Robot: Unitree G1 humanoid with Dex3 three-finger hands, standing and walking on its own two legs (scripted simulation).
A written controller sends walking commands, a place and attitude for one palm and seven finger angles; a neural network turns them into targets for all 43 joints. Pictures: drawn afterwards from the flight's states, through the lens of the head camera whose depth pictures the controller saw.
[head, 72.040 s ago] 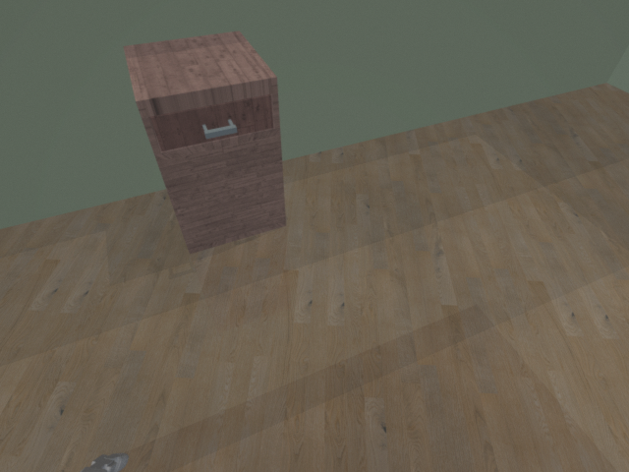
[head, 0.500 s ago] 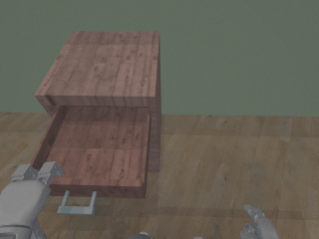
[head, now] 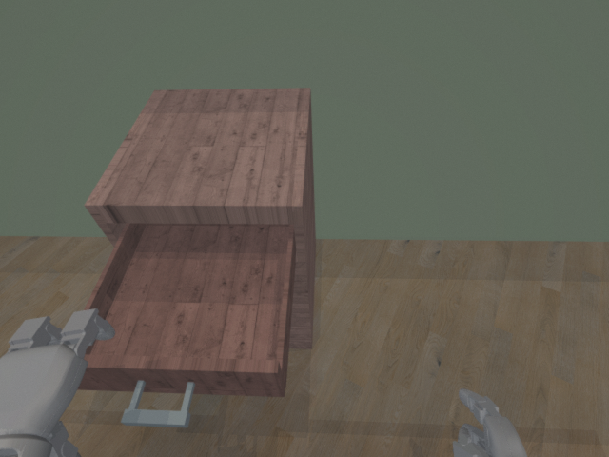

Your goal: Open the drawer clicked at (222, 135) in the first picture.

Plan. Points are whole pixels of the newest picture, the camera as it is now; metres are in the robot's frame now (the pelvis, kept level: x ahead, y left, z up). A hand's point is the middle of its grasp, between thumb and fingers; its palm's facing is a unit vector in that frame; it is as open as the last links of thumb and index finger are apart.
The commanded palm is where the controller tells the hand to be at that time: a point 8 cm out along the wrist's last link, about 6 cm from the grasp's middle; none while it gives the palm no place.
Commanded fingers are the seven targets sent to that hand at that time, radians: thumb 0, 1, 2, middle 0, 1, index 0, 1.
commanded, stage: draw the hand back to the body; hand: left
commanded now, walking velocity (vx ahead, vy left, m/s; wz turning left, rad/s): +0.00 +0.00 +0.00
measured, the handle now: (160, 403) +0.22 +0.27 -0.16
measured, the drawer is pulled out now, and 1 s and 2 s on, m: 0.30 0.30 0.30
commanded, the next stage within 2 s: step back with the hand held close in 1.22 s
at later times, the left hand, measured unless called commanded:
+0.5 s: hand (85, 355) +0.19 +0.23 +0.14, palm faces +0.41 -0.83 -0.38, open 13.0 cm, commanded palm +0.13 +0.28 +0.16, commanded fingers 0.00 0.03 0.52 -0.26 -0.86 -0.26 -0.86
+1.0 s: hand (58, 333) +0.18 +0.21 +0.22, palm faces +0.44 -0.80 -0.40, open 8.8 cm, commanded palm +0.13 +0.25 +0.22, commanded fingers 0.00 0.90 0.90 -0.20 -0.30 -0.20 -0.30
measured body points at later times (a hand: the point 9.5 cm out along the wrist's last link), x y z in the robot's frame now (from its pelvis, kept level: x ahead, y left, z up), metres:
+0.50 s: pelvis +0.01 -0.01 +0.03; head -0.01 -0.03 +0.48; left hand +0.16 +0.28 +0.16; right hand +0.18 -0.22 -0.05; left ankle -0.01 +0.09 -0.70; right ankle +0.00 -0.13 -0.70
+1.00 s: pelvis +0.01 -0.04 +0.05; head -0.02 -0.07 +0.49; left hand +0.15 +0.25 +0.24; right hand +0.21 -0.25 -0.03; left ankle -0.01 +0.09 -0.70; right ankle +0.00 -0.13 -0.70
